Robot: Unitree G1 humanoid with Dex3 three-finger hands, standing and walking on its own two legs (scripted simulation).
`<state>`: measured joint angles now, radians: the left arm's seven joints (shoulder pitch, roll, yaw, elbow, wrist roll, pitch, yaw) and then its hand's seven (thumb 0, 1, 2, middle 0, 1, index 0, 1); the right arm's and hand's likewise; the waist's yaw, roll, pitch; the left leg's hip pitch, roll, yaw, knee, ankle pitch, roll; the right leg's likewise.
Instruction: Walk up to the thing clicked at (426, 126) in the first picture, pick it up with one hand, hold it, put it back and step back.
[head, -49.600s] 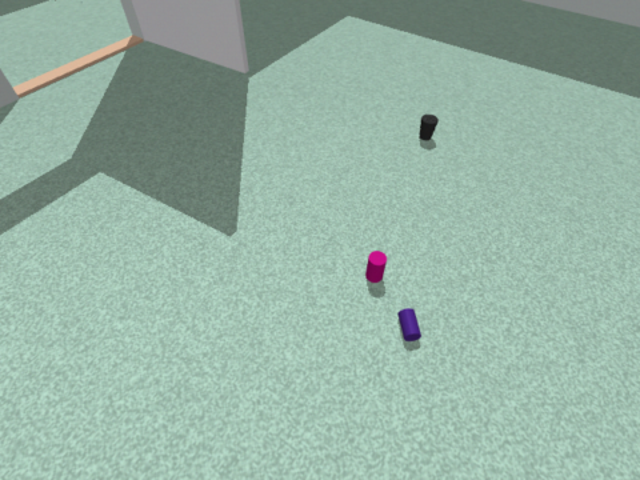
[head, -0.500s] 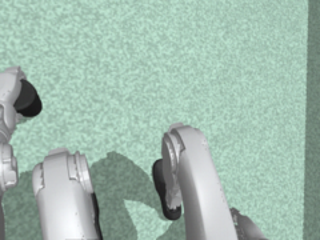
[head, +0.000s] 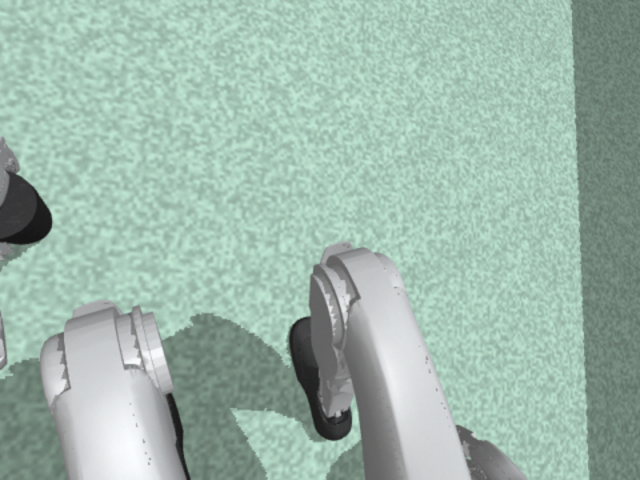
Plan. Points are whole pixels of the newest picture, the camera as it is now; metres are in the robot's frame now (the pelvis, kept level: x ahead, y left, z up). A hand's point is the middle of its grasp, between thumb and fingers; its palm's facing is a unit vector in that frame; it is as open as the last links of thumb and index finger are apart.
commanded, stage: open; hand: left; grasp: from above
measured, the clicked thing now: (12, 214) +0.45 +0.28 -0.25
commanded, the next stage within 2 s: withdraw in 0.44 s
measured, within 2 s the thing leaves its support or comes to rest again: neither
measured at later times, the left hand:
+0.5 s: hand out of the picture +0.45 +0.29 -0.21, palm faces -0.44 -0.11 -0.89, open 13.3 cm
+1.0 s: hand out of the picture +0.45 +0.32 -0.06, palm faces -0.36 -0.02 -0.93, open 14.3 cm
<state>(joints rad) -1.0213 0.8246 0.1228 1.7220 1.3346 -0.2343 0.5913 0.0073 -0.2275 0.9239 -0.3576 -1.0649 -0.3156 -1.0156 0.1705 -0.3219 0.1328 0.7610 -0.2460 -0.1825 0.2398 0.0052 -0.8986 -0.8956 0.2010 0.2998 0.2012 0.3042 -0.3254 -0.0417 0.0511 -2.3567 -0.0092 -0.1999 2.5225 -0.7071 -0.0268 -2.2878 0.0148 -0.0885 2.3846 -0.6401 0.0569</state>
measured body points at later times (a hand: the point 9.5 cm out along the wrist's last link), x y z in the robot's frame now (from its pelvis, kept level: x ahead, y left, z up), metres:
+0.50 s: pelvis +0.00 +0.00 +0.00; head +0.26 +0.09 +0.36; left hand +0.47 +0.29 -0.16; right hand +0.04 -0.26 -0.08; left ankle +0.07 +0.13 -0.27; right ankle +0.11 -0.13 -0.27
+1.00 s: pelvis +0.00 +0.00 +0.06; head +0.22 +0.05 +0.45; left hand +0.47 +0.32 -0.01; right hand +0.08 -0.27 -0.06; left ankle +0.07 +0.13 -0.27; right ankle +0.11 -0.13 -0.27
